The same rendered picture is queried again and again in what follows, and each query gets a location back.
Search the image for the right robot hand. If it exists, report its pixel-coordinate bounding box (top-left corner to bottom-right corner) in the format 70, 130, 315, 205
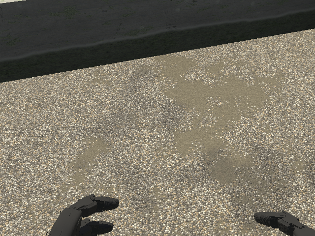
254, 210, 315, 236

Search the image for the left robot hand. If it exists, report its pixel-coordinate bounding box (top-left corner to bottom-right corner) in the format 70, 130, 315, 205
45, 194, 120, 236

